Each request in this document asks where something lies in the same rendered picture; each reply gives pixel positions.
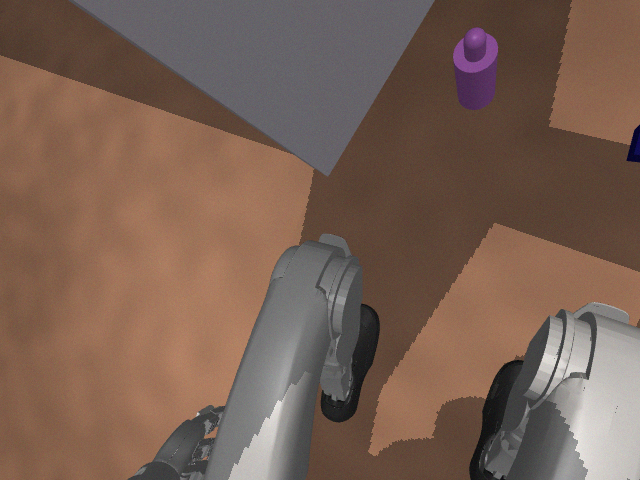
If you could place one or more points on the left robot arm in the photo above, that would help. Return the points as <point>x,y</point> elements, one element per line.
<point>156,471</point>

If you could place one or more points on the left robot hand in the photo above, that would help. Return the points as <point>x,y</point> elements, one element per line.
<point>186,446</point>

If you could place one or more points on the right robot foot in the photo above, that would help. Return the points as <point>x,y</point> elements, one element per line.
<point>493,414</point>

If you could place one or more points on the left robot foot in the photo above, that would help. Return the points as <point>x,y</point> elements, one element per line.
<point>362,360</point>

